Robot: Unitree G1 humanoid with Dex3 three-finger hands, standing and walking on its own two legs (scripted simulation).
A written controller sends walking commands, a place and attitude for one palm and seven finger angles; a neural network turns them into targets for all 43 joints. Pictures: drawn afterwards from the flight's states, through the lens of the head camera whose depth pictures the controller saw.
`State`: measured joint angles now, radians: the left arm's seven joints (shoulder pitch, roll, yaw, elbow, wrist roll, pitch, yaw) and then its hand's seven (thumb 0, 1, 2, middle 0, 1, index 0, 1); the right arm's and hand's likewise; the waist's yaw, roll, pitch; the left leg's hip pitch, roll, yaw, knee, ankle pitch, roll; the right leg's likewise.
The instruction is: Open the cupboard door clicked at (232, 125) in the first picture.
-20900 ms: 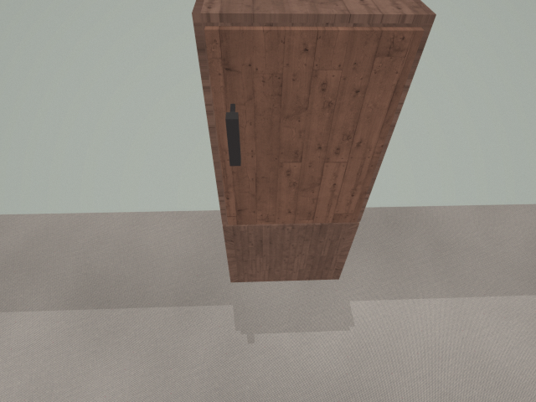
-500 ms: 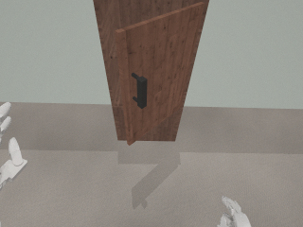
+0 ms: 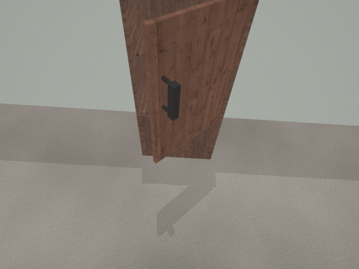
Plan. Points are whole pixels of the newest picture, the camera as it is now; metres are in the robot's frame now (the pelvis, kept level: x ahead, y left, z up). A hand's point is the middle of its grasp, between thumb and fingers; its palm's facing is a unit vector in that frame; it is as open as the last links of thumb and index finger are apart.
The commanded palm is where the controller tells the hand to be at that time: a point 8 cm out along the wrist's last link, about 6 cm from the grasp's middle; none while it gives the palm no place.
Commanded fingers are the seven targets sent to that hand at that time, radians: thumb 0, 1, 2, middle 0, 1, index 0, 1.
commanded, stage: let the arm hang, fingers relaxed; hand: left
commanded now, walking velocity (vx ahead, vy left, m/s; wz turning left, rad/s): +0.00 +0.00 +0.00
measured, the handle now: (169, 98) +0.57 +0.07 +0.03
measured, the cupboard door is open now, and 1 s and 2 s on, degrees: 44 44 44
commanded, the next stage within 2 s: look to check the result in 0.60 s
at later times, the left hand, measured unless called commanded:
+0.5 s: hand out of the picture +0.02 +0.15 -0.18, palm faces +0.02 -0.99 -0.17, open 7.3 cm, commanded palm none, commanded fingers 0.00 0.90 0.90 -0.20 -0.30 -0.20 -0.30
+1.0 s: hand out of the picture +0.00 +0.14 -0.17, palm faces +0.03 -0.98 -0.19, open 7.4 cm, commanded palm none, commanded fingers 0.00 0.90 0.90 -0.20 -0.30 -0.20 -0.30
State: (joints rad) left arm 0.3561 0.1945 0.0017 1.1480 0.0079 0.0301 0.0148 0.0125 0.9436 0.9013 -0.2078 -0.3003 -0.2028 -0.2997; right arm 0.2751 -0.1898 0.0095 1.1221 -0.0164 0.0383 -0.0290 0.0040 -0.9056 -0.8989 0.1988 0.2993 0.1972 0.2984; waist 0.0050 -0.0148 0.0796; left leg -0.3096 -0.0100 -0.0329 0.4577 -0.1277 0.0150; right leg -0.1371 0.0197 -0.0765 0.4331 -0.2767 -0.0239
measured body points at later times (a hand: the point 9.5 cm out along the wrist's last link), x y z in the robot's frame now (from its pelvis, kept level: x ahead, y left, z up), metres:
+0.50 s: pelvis +0.02 -0.01 +0.00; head +0.02 -0.01 +0.45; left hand +0.02 +0.20 -0.16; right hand +0.01 -0.22 -0.16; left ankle +0.07 +0.11 -0.74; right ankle -0.03 -0.10 -0.74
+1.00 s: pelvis +0.03 -0.02 +0.00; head +0.05 -0.02 +0.45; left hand +0.00 +0.20 -0.16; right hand +0.03 -0.24 -0.16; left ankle +0.07 +0.11 -0.74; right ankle -0.03 -0.10 -0.74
